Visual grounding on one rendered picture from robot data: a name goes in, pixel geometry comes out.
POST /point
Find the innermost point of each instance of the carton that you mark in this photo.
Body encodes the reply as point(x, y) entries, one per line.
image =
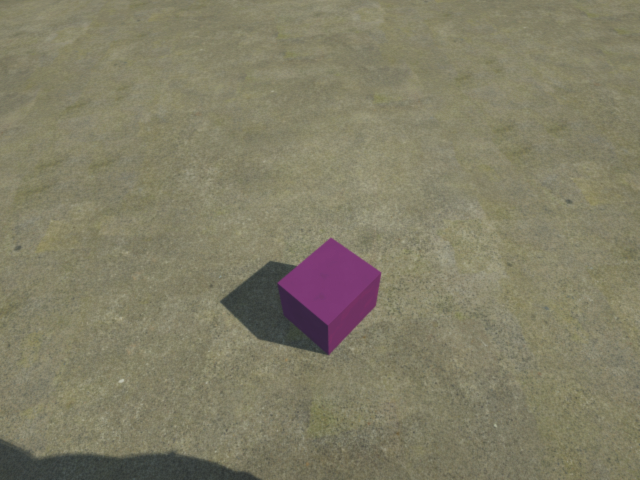
point(328, 294)

